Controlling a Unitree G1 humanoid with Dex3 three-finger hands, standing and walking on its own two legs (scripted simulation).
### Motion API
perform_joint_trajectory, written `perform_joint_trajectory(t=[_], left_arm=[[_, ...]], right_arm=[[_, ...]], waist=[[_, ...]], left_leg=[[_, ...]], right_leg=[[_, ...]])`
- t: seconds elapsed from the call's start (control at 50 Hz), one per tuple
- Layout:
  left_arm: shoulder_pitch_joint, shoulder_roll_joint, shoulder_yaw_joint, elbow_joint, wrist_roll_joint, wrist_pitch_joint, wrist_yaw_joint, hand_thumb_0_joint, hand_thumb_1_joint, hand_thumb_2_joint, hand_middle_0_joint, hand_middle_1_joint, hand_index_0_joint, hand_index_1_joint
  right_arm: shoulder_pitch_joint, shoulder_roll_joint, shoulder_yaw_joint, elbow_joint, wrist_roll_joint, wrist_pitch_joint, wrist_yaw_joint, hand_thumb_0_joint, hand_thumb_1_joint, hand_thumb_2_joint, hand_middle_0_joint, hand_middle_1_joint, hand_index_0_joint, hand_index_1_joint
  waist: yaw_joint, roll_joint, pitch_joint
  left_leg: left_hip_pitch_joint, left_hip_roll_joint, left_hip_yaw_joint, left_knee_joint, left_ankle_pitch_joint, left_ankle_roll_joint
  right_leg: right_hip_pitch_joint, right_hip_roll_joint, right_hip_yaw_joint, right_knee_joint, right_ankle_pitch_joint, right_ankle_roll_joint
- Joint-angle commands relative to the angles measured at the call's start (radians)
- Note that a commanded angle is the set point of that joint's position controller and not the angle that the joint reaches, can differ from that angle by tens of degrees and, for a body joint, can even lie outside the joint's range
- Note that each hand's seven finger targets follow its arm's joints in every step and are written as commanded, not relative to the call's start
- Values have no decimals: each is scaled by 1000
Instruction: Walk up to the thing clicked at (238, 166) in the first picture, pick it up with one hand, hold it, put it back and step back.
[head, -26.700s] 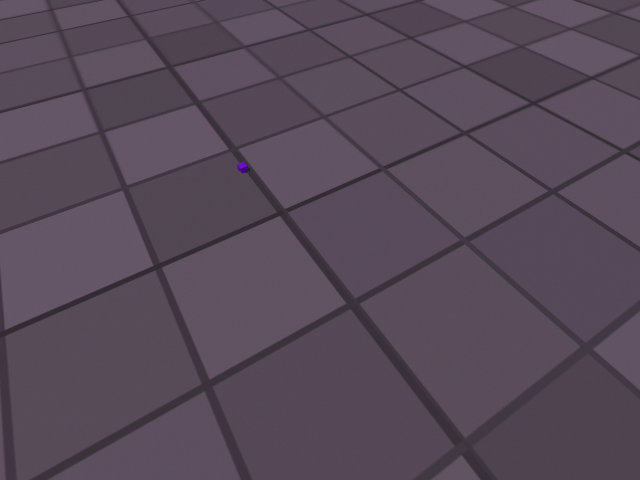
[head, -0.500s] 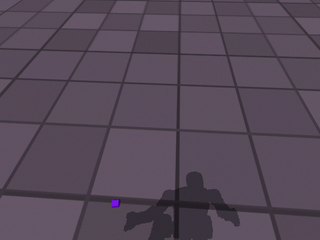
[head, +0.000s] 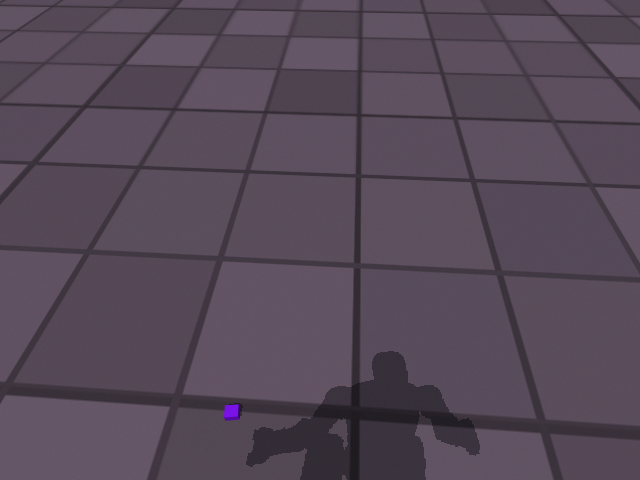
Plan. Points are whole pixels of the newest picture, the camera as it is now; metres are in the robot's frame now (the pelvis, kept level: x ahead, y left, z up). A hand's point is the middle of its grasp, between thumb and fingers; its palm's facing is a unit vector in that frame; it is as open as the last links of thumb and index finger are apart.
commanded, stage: stand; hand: left
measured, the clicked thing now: (232, 412) +0.44 +0.30 -0.77
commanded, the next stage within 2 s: none
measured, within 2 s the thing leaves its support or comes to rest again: neither
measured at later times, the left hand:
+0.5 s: hand out of the picture +0.05 +0.25 -0.16, palm faces -0.03 -0.94 -0.33, open 7.4 cm
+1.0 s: hand out of the picture +0.08 +0.25 -0.16, palm faces -0.02 -0.94 -0.33, open 7.4 cm
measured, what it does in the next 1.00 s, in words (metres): stands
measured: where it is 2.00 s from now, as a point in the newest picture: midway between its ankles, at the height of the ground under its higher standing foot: outside the picture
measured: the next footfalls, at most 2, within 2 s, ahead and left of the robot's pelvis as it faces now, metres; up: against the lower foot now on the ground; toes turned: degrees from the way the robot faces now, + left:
none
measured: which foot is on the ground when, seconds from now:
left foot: down 0.00-1.00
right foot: down 0.00-1.00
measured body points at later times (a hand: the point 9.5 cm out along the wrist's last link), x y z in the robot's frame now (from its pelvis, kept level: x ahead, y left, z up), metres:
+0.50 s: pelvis +0.00 +0.00 +0.00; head +0.01 +0.00 +0.45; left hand +0.05 +0.30 -0.14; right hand +0.07 -0.30 -0.13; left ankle +0.04 +0.11 -0.75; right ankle -0.03 -0.13 -0.75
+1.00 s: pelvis +0.01 +0.00 +0.00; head +0.02 +0.01 +0.45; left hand +0.08 +0.30 -0.14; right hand +0.10 -0.30 -0.13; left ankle +0.04 +0.11 -0.75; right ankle -0.03 -0.13 -0.75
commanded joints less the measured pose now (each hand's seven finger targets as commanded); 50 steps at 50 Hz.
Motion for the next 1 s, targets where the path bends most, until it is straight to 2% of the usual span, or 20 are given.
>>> perform_joint_trajectory(t=[0.0, 0.04, 0.06, 0.12, 0.2, 0.24, 0.28, 0.32, 0.42, 0.52, 0.6, 0.66, 0.74, 0.84, 0.94, 0.98], left_arm=[[-36, 217, 43, -60, 4, -23, 18, 0, 900, 900, -200, -300, -200, -300], [-26, 210, 40, -59, 4, -22, 19, 0, 900, 900, -200, -300, -200, -300], [-32, 214, 41, -60, 4, -21, 17, 0, 900, 900, -200, -300, -200, -300], [-21, 209, 39, -59, 5, -21, 17, 0, 900, 900, -200, -300, -200, -300], [-15, 213, 40, -53, 6, -18, 17, 0, 900, 900, -200, -300, -200, -300], [-9, 209, 36, -55, 6, -17, 16, 0, 900, 900, -200, -300, -200, -300], [-12, 208, 36, -57, 7, -19, 16, 0, 900, 900, -200, -300, -200, -300], [-7, 209, 35, -60, 6, -22, 17, 0, 900, 900, -200, -300, -200, -300], [-11, 212, 35, -63, 4, -21, 19, 0, 900, 900, -200, -300, -200, -300], [1, 217, 36, -65, 6, -23, 21, 0, 900, 900, -200, -300, -200, -300], [7, 210, 36, -63, 5, -21, 22, 0, 900, 900, -200, -300, -200, -300], [-6, 219, 38, -68, 3, -24, 24, 0, 900, 900, -200, -300, -200, -300], [5, 215, 38, -67, 4, -24, 25, 0, 900, 900, -200, -300, -200, -300], [-7, 218, 41, -73, 4, -20, 25, 0, 900, 900, -200, -300, -200, -300], [-4, 214, 43, -70, 5, -16, 23, 0, 900, 900, -200, -300, -200, -300], [-14, 217, 44, -73, 7, -16, 22, 0, 900, 900, -200, -300, -200, -300]], right_arm=[[-41, -213, -38, -59, -1, -19, -11, 0, -900, -900, 200, 300, 200, 300], [-52, -215, -38, -60, -2, -17, -11, 0, -900, -900, 200, 300, 200, 300], [-42, -217, -38, -60, -2, -17, -11, 0, -900, -900, 200, 300, 200, 300], [-42, -222, -38, -58, 0, -17, -10, 0, -900, -900, 200, 300, 200, 300], [-36, -218, -38, -55, -2, -12, -9, 0, -900, -900, 200, 300, 200, 300], [-40, -222, -39, -56, -3, -11, -9, 0, -900, -900, 200, 300, 200, 300], [-38, -224, -40, -54, -3, -12, -7, 0, -900, -900, 200, 300, 200, 300], [-32, -221, -39, -54, 0, -14, -7, 0, -900, -900, 200, 300, 200, 300], [-34, -217, -38, -51, 0, -13, -9, 0, -900, -900, 200, 300, 200, 300], [-31, -213, -36, -55, -1, -15, -9, 0, -900, -900, 200, 300, 200, 300], [-29, -221, -36, -53, 1, -13, -9, 0, -900, -900, 200, 300, 200, 300], [-28, -217, -36, -58, 0, -14, -10, 0, -900, -900, 200, 300, 200, 300], [-32, -220, -36, -60, 1, -14, -13, 0, -900, -900, 200, 300, 200, 300], [-38, -216, -36, -65, 1, -13, -15, 0, -900, -900, 200, 300, 200, 300], [-37, -222, -37, -65, 1, -12, -15, 0, -900, -900, 200, 300, 200, 300], [-35, -217, -35, -66, 1, -13, -15, 0, -900, -900, 200, 300, 200, 300]], waist=[[-5, -9, -70], [-1, -4, -49], [-9, -3, -47], [-5, 11, -59], [-10, 5, -15], [-8, 6, -10], [-7, 8, -28], [-7, -4, -54], [-9, -7, -47], [-7, -19, -64], [-6, -1, -59], [-8, -19, -71], [-5, -2, -79], [-5, -4, -74], [-5, 10, -46], [-6, 8, -58]], left_leg=[[76, 141, -127, -28, 144, 16], [65, 138, -130, -35, 98, 18], [62, 137, -130, -45, 72, 15], [68, 140, -131, -39, 94, 18], [33, 131, -141, -66, -49, 15], [31, 133, -145, -69, -63, 15], [28, 136, -146, -59, -31, 19], [52, 135, -139, -41, 67, 18], [58, 132, -136, -37, 62, 17], [79, 136, -130, -19, 124, 21], [70, 135, -133, -25, 105, 20], [79, 139, -126, -8, 182, 22], [92, 141, -123, 3, 232, 24], [84, 142, -124, -1, 220, 21], [66, 135, -131, -25, 133, 18], [72, 141, -134, -26, 170, 19]], right_leg=[[-59, -116, 79, -64, 103, -31], [-77, -116, 80, -75, 69, -30], [-76, -113, 80, -71, 55, -31], [-68, -116, 79, -67, 74, -31], [-102, -108, 78, -77, -12, -31], [-115, -108, 78, -77, -25, -34], [-87, -115, 80, -72, 6, -36], [-76, -118, 81, -70, 58, -34], [-85, -117, 81, -71, 47, -35], [-77, -119, 76, -63, 97, -33], [-67, -118, 74, -66, 92, -31], [-50, -122, 74, -63, 152, -29], [-37, -126, 72, -59, 203, -26], [-27, -124, 69, -60, 186, -27], [-48, -118, 69, -72, 105, -29], [-38, -120, 69, -64, 127, -31]])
